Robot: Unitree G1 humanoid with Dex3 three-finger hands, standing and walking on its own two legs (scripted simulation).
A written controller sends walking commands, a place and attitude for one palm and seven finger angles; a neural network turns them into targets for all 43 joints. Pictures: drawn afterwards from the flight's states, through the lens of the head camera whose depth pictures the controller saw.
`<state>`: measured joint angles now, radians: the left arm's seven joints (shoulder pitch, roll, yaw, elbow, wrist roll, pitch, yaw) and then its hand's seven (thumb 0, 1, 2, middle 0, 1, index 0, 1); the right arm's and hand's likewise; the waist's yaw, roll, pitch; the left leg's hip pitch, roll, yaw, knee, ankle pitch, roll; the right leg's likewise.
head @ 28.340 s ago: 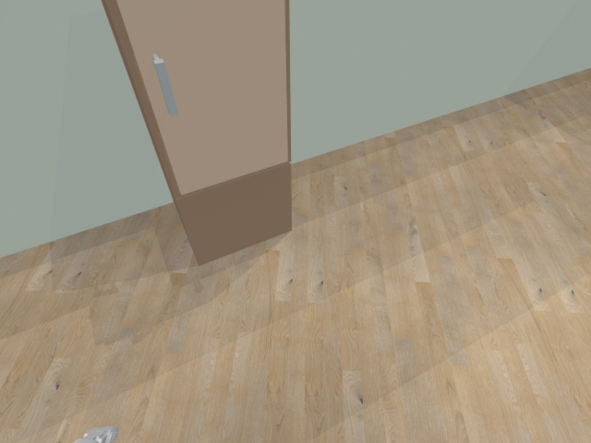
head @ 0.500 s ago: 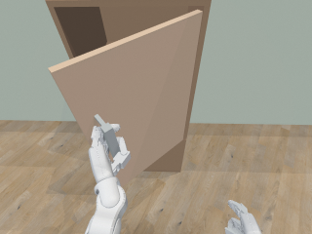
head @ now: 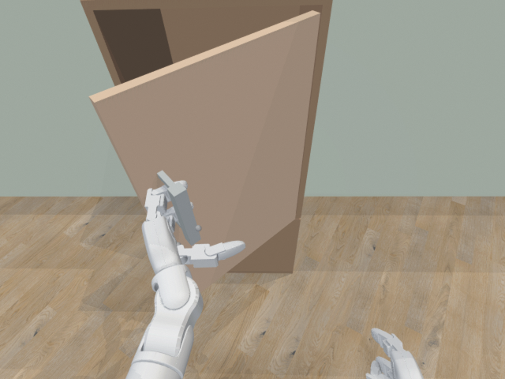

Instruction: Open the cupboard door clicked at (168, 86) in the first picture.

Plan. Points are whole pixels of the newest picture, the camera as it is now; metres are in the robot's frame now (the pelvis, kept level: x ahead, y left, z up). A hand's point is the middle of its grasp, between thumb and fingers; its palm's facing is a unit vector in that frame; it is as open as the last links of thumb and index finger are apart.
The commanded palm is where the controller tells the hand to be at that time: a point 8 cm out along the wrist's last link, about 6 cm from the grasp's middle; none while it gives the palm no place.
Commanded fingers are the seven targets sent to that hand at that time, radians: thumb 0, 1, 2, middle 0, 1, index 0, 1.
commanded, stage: open thumb and fingers to let go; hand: left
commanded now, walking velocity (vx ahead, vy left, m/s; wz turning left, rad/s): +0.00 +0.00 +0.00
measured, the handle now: (179, 208) +0.37 +0.15 +0.08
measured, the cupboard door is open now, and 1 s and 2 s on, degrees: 42 43 43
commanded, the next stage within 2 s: slide the hand sideways off the handle in 0.24 s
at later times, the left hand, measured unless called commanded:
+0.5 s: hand (193, 242) +0.31 +0.11 +0.07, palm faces +0.06 -0.99 -0.11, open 16.0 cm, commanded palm +0.29 +0.14 +0.07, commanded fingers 0.00 -0.50 0.30 -0.15 -0.30 -0.15 -0.30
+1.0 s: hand (178, 263) +0.27 +0.13 +0.07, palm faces -0.01 -1.00 -0.03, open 16.3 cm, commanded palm +0.24 +0.19 +0.07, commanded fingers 0.00 -0.50 0.30 -0.15 -0.30 -0.15 -0.30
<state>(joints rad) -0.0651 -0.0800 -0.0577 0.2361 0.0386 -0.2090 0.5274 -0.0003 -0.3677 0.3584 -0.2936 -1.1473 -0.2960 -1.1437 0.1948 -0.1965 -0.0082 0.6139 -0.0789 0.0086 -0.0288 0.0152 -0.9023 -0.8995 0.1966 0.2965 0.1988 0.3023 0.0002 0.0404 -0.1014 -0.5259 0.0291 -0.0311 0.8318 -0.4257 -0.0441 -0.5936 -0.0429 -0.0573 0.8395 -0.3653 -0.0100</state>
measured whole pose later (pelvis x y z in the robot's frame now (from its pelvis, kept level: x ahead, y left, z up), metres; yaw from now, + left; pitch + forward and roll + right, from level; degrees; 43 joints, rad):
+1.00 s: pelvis +0.00 +0.02 +0.00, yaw -1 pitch +7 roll +0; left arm 0.17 0.11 -0.04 0.02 -0.10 -0.24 -0.01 -0.01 -0.50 0.30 -0.15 -0.31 -0.15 -0.30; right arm 0.24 -0.21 0.03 0.52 -0.01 -0.09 -0.02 0.02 -0.90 -0.90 0.20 0.30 0.20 0.30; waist 0.01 0.03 -0.07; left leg -0.53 0.02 -0.01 0.86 -0.45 -0.02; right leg -0.60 -0.05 -0.04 0.86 -0.38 0.01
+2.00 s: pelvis +0.01 +0.02 -0.01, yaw +0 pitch +6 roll -2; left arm 0.47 0.23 0.17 -0.28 -0.27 -0.14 -0.21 -0.01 -0.50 0.30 -0.15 -0.30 -0.15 -0.30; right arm 0.28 -0.22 0.05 0.49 0.03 -0.19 -0.07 0.02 -0.90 -0.90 0.20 0.30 0.20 0.30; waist 0.02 0.06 -0.11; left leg -0.53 0.03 -0.04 0.92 -0.49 -0.02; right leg -0.56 -0.04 -0.06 0.86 -0.40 0.02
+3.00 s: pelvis +0.04 +0.02 +0.04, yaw -1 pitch -4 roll -1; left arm 0.44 0.32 0.34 -0.35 -0.03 -0.08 0.11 0.01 0.81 0.86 -0.20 -0.30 -0.20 -0.30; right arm 0.19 -0.23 0.01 0.65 -0.02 -0.14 -0.08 0.02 -0.90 -0.90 0.20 0.30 0.20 0.30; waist 0.07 0.08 0.02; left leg -0.02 0.03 0.01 0.38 -0.29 -0.02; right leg -0.09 -0.03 -0.04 0.38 -0.21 0.02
